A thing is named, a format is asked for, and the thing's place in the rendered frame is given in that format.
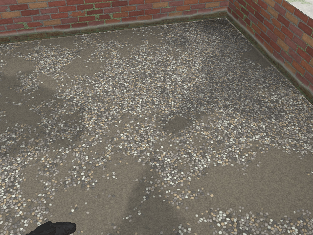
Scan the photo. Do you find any robot left hand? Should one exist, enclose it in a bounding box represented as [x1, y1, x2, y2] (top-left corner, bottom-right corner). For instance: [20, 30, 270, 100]
[25, 221, 76, 235]

